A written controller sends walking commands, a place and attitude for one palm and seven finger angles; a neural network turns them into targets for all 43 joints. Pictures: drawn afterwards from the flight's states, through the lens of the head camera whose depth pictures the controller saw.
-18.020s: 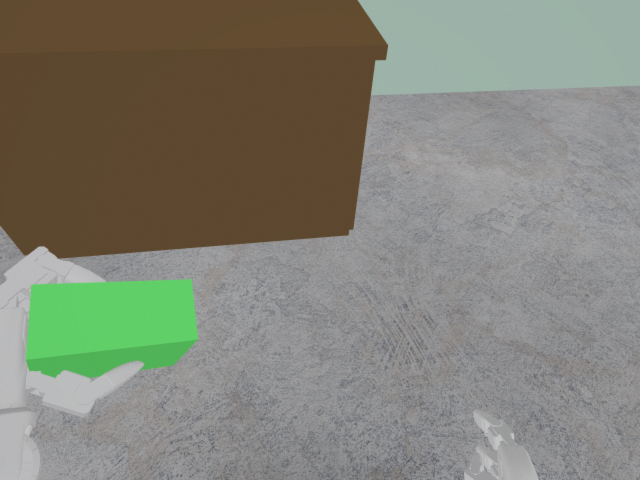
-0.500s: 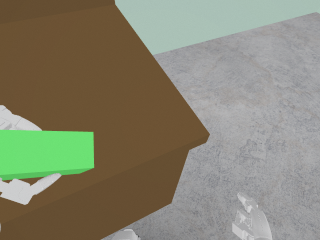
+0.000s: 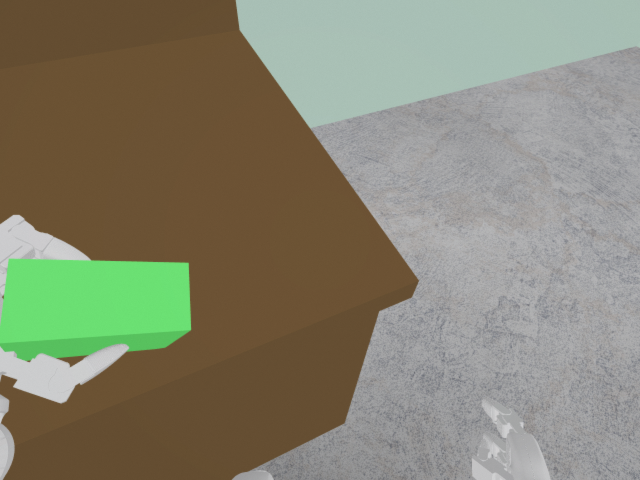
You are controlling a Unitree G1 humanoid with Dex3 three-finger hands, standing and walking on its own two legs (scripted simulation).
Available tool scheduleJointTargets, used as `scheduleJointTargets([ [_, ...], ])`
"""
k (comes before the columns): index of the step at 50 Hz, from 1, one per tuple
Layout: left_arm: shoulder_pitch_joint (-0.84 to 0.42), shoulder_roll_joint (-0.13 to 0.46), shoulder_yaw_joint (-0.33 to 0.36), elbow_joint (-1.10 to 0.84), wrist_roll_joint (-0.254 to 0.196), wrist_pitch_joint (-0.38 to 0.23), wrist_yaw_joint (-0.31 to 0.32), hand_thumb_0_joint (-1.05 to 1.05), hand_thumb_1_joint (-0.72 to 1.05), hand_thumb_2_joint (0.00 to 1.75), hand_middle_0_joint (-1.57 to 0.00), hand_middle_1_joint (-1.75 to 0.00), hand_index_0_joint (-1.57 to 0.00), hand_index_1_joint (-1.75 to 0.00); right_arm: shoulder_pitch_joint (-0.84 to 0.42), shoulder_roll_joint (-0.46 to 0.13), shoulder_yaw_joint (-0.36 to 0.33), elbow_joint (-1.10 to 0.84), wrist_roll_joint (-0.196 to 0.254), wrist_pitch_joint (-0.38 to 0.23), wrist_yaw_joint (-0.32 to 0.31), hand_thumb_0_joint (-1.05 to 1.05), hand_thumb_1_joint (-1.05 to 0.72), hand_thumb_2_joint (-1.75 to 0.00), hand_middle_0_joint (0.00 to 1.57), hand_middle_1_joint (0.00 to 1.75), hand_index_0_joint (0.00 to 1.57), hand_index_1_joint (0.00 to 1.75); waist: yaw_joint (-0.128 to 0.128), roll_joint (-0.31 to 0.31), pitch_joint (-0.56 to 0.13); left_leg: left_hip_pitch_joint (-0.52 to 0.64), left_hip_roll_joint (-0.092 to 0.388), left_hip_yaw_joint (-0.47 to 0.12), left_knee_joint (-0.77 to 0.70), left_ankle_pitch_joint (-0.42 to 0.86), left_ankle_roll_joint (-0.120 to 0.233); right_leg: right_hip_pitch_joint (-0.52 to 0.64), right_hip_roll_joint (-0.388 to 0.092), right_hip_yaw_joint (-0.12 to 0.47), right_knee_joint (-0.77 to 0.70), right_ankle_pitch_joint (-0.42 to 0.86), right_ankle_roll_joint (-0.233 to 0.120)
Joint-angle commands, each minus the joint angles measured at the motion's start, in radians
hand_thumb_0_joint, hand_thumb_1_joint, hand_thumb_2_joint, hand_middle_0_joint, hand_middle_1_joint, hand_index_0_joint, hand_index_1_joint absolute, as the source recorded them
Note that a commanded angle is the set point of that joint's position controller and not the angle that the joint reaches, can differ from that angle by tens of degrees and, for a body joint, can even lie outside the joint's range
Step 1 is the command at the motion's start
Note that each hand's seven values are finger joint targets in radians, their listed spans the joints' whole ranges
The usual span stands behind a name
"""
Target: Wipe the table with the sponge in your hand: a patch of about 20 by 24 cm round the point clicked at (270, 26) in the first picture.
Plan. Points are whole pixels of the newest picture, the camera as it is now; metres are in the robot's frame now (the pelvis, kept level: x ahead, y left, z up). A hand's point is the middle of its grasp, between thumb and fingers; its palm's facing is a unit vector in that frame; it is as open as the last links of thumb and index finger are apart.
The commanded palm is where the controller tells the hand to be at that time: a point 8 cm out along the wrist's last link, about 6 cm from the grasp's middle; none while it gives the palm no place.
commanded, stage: shuffle to correct the standing spot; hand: left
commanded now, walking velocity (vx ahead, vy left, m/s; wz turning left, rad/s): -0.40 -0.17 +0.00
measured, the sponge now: (128, 310) +0.23 +0.20 +0.15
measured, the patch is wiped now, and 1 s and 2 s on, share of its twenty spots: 0.00 0.00 0.00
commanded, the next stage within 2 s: come to a stop and stand still in 0.60 s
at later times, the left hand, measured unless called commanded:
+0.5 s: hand (66, 335) +0.20 +0.23 +0.17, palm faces +0.33 -0.86 -0.40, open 10.3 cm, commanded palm +0.14 +0.27 +0.18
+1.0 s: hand (64, 379) +0.17 +0.21 +0.17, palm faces +0.44 -0.81 -0.39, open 10.2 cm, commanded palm +0.10 +0.25 +0.18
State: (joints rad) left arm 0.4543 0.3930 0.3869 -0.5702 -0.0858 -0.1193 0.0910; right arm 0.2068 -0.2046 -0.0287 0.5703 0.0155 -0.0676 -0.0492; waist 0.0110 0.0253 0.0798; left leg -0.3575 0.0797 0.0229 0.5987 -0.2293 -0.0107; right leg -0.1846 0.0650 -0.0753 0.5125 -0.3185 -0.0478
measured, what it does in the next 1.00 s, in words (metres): steps on the spot: left foot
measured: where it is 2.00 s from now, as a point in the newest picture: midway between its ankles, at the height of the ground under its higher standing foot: outside the picture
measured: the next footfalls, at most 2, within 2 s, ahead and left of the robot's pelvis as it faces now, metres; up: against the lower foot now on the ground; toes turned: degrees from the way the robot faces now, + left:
left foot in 0.46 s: +0.01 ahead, +0.07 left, +0.00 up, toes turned +3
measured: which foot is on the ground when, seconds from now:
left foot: down 0.00-0.30, up 0.32-0.44, down 0.46-1.00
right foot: down 0.00-1.00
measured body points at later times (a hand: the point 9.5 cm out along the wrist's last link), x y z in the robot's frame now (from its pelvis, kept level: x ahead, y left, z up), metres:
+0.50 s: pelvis -0.02 -0.01 +0.00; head +0.03 +0.01 +0.44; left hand +0.18 +0.27 +0.19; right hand +0.14 -0.24 -0.09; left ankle -0.02 +0.10 -0.73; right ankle -0.02 -0.09 -0.72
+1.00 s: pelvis -0.04 -0.04 +0.00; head -0.03 -0.03 +0.45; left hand +0.14 +0.26 +0.19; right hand +0.12 -0.27 -0.09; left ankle -0.03 +0.06 -0.73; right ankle +0.00 -0.15 -0.73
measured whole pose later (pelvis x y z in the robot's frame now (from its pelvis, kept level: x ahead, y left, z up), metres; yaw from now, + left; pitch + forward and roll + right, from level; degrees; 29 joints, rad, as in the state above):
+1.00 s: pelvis -0.04 -0.04 +0.00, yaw +4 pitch -2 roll -2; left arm 0.44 0.36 0.37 -0.52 -0.02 -0.16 0.13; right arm 0.25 -0.20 -0.02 0.62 0.02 -0.11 -0.04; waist -0.01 0.01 0.07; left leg -0.27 0.00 -0.02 0.62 -0.31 0.02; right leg -0.25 0.01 -0.07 0.52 -0.21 -0.01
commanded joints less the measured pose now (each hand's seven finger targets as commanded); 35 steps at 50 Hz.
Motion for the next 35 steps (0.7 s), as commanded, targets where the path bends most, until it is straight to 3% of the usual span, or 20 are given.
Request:
scheduleJointTargets([
  [1, 0.015, 0.158, 0.089, -0.175, -0.003, -0.051, 0.018, 0.0, 0.1, 1.3, -1.2, -1.6, -1.2, -1.6, -0.052, -0.115, -0.048, -0.161, 0.019, -0.046, 0.001, 0.0, -0.9, -0.9, 0.2, 0.3, 0.2, 0.3, -0.011, -0.122, -0.131, 0.109, 0.0, -0.001, 0.092, 0.005, 0.042, -0.066, -0.19, 0.166, -0.199, 0.333, -0.027],
  [3, -0.001, 0.175, 0.102, -0.198, -0.013, -0.059, 0.026, 0.0, 0.1, 1.3, -1.2, -1.6, -1.2, -1.6, -0.063, -0.104, -0.041, -0.161, 0.02, -0.052, -0.004, 0.0, -0.9, -0.9, 0.2, 0.3, 0.2, 0.3, -0.012, -0.126, -0.146, 0.11, -0.018, 0.014, 0.083, 0.041, 0.032, -0.067, -0.248, 0.195, -0.139, 0.557, -0.059],
  [5, 0.014, 0.169, 0.102, -0.221, -0.01, -0.073, 0.031, 0.0, 0.1, 1.3, -1.2, -1.6, -1.2, -1.6, -0.066, -0.102, -0.029, -0.159, 0.01, -0.05, -0.011, 0.0, -0.9, -0.9, 0.2, 0.3, 0.2, 0.3, -0.013, -0.002, -0.183, 0.233, 0.042, -0.032, -0.054, 0.282, 0.059, -0.109, -0.183, 0.122, -0.034, 0.529, -0.007],
  [7, -0.008, 0.181, 0.117, -0.239, 0.003, -0.081, 0.027, 0.0, 0.1, 1.3, -1.2, -1.6, -1.2, -1.6, -0.076, -0.109, -0.031, -0.166, -0.006, -0.05, -0.013, 0.0, -0.9, -0.9, 0.2, 0.3, 0.2, 0.3, -0.004, 0.156, -0.19, 0.267, 0.173, -0.169, -0.146, 0.491, 0.125, -0.142, -0.089, 0.072, 0.085, 0.277, 0.081],
  [9, -0.042, 0.169, 0.101, -0.247, 0.021, -0.089, 0.02, 0.0, 0.1, 1.3, -1.2, -1.6, -1.2, -1.6, -0.097, -0.097, -0.03, -0.164, -0.021, -0.061, 0.0, 0.0, -0.9, -0.9, 0.2, 0.3, 0.2, 0.3, 0.008, 0.233, -0.169, 0.239, 0.232, -0.227, -0.192, 0.478, 0.141, -0.143, -0.075, 0.099, 0.062, -0.123, 0.058],
  [12, 0.01, 0.16, 0.108, -0.214, 0.019, -0.075, 0.015, 0.0, 0.1, 1.3, -1.2, -1.6, -1.2, -1.6, -0.08, -0.117, -0.039, -0.184, -0.005, -0.058, 0.016, 0.0, -0.9, -0.9, 0.2, 0.3, 0.2, 0.3, 0.02, 0.147, -0.15, 0.077, 0.174, -0.187, -0.143, 0.08, 0.098, 0.015, -0.099, 0.1, -0.13, 0.024, 0.034],
  [14, 0.079, 0.164, 0.112, -0.192, 0.007, -0.056, 0.02, 0.0, 0.1, 1.3, -1.2, -1.6, -1.2, -1.6, -0.062, -0.102, -0.041, -0.189, 0.022, -0.053, 0.018, 0.0, -0.9, -0.9, 0.2, 0.3, 0.2, 0.3, 0.002, -0.1, -0.138, 0.05, 0.019, -0.035, 0.046, -0.169, 0.043, -0.025, -0.168, 0.123, -0.241, 0.122, -0.01],
  [15, 0.104, 0.151, 0.1, -0.186, -0.006, -0.047, 0.024, 0.0, 0.1, 1.3, -1.2, -1.6, -1.2, -1.6, -0.038, -0.104, -0.049, -0.184, 0.031, -0.047, 0.014, 0.0, -0.9, -0.9, 0.2, 0.3, 0.2, 0.3, -0.006, -0.224, -0.156, 0.064, -0.053, 0.033, 0.254, -0.175, 0.02, -0.106, -0.264, 0.205, -0.248, 0.18, -0.058],
  [18, 0.09, 0.184, 0.126, -0.198, -0.011, -0.048, 0.044, 0.0, 0.1, 1.3, -1.2, -1.6, -1.2, -1.6, -0.076, -0.067, -0.019, -0.163, 0.011, -0.051, 0.002, 0.0, -0.9, -0.9, 0.2, 0.3, 0.2, 0.3, -0.009, -0.158, -0.15, -0.104, -0.055, -0.006, 0.295, -0.245, 0.005, 0.009, -0.35, 0.255, -0.12, 0.566, -0.166],
  [19, 0.066, 0.185, 0.125, -0.21, -0.005, -0.053, 0.054, 0.0, 0.1, 1.3, -1.2, -1.6, -1.2, -1.6, -0.081, -0.068, -0.007, -0.151, 0.008, -0.046, 0.002, 0.0, -0.9, -0.9, 0.2, 0.3, 0.2, 0.3, -0.021, -0.101, -0.17, -0.048, -0.044, -0.003, 0.147, -0.192, 0.013, 0.012, -0.342, 0.242, -0.065, 0.601, -0.152],
  [21, 0.083, 0.189, 0.135, -0.195, -0.006, -0.065, 0.062, 0.0, 0.1, 1.3, -1.2, -1.6, -1.2, -1.6, -0.056, -0.084, -0.022, -0.141, -0.003, -0.041, -0.014, 0.0, -0.9, -0.9, 0.2, 0.3, 0.2, 0.3, -0.029, -0.043, -0.227, 0.168, -0.023, 0.042, -0.168, 0.102, 0.036, 0.002, -0.235, 0.112, 0.098, 0.61, -0.046],
  [22, 0.061, 0.184, 0.127, -0.219, -0.011, -0.069, 0.06, 0.0, 0.1, 1.3, -1.2, -1.6, -1.2, -1.6, -0.054, -0.104, -0.039, -0.152, -0.001, -0.043, -0.023, 0.0, -0.9, -0.9, 0.2, 0.3, 0.2, 0.3, -0.028, 0.02, -0.237, 0.323, 0.097, -0.09, -0.235, 0.355, 0.082, -0.117, -0.166, 0.07, 0.211, 0.484, 0.024],
  [23, 0.051, 0.176, 0.125, -0.217, -0.009, -0.072, 0.05, 0.0, 0.1, 1.3, -1.2, -1.6, -1.2, -1.6, -0.05, -0.121, -0.051, -0.156, -0.001, -0.042, -0.02, 0.0, -0.9, -0.9, 0.2, 0.3, 0.2, 0.3, -0.015, 0.123, -0.231, 0.45, 0.241, -0.248, -0.229, 0.612, 0.15, -0.281, -0.094, 0.059, 0.34, 0.098, 0.085],
  [24, 0.064, 0.155, 0.104, -0.166, 0.007, -0.071, 0.046, 0.0, 0.1, 1.3, -1.2, -1.6, -1.2, -1.6, -0.073, -0.103, -0.04, -0.15, -0.001, -0.041, -0.016, 0.0, -0.9, -0.9, 0.2, 0.3, 0.2, 0.3, -0.013, 0.153, -0.183, 0.499, 0.293, -0.318, -0.214, 0.745, 0.197, -0.401, -0.046, 0.091, 0.455, -0.163, 0.082],
  [25, 0.014, 0.188, 0.119, -0.206, 0.017, -0.065, 0.036, 0.0, 0.1, 1.3, -1.2, -1.6, -1.2, -1.6, -0.079, -0.096, -0.033, -0.146, -0.032, -0.043, -0.008, 0.0, -0.9, -0.9, 0.2, 0.3, 0.2, 0.3, -0.022, 0.181, -0.156, 0.376, 0.299, -0.388, -0.232, 0.629, 0.165, -0.385, -0.062, 0.133, 0.522, -0.155, 0.062],
  [27, 0.015, 0.176, 0.119, -0.198, 0.036, -0.056, 0.026, 0.0, 0.1, 1.3, -1.2, -1.6, -1.2, -1.6, -0.09, -0.109, -0.043, -0.138, -0.019, -0.034, 0.01, 0.0, -0.9, -0.9, 0.2, 0.3, 0.2, 0.3, -0.005, 0.154, -0.108, 0.243, 0.268, -0.269, -0.221, 0.437, 0.17, -0.327, -0.096, 0.133, 0.45, -0.126, 0.05],
  [29, 0.062, 0.161, 0.127, -0.239, 0.031, -0.063, 0.028, 0.0, 0.1, 1.3, -1.2, -1.6, -1.2, -1.6, -0.079, -0.115, -0.05, -0.167, 0.001, -0.028, 0.024, 0.0, -0.9, -0.9, 0.2, 0.3, 0.2, 0.3, 0.01, 0.184, -0.147, 0.145, 0.187, -0.149, -0.211, 0.245, 0.13, -0.153, -0.09, 0.048, 0.229, -0.095, 0.032],
  [31, 0.085, 0.158, 0.126, -0.215, 0.027, -0.074, 0.025, 0.0, 0.1, 1.3, -1.2, -1.6, -1.2, -1.6, -0.059, -0.124, -0.044, -0.18, 0.012, -0.031, 0.035, 0.0, -0.9, -0.9, 0.2, 0.3, 0.2, 0.3, -0.001, 0.187, -0.14, -0.011, 0.159, -0.151, -0.152, -0.021, 0.111, 0.018, -0.08, 0.013, 0.058, 0.009, 0.027],
  [33, 0.063, 0.183, 0.141, -0.171, 0.03, -0.073, 0.021, 0.0, 0.1, 1.3, -1.2, -1.6, -1.2, -1.6, -0.039, -0.118, -0.041, -0.171, 0.019, -0.028, 0.039, 0.0, -0.9, -0.9, 0.2, 0.3, 0.2, 0.3, -0.018, 0.003, -0.141, -0.125, 0.074, -0.079, 0.043, -0.301, 0.079, 0.1, -0.13, 0.038, -0.06, 0.082, 0.009],
  [35, 0.019, 0.2, 0.15, -0.118, 0.014, -0.067, 0.031, 0.0, 0.1, 1.3, -1.2, -1.6, -1.2, -1.6, -0.025, -0.101, -0.04, -0.147, 0.019, -0.035, 0.034, 0.0, -0.9, -0.9, 0.2, 0.3, 0.2, 0.3, -0.047, -0.222, -0.117, -0.09, -0.047, 0.023, 0.327, -0.333, 0.037, -0.069, -0.259, 0.156, -0.17, 0.081, -0.068],
])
